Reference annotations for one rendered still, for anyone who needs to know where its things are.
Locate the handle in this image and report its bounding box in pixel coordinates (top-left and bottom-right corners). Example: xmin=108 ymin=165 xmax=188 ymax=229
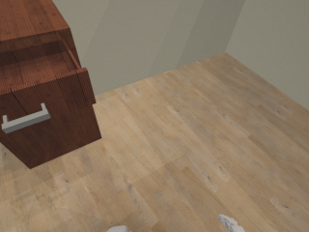
xmin=1 ymin=102 xmax=51 ymax=133

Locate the cabinet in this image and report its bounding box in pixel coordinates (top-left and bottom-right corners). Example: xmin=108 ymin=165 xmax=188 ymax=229
xmin=0 ymin=0 xmax=102 ymax=169

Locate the drawer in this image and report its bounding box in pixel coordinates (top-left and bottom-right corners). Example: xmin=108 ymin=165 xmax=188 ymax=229
xmin=0 ymin=39 xmax=97 ymax=137

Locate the right robot hand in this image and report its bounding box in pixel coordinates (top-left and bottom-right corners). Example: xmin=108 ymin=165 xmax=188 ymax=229
xmin=218 ymin=215 xmax=245 ymax=232

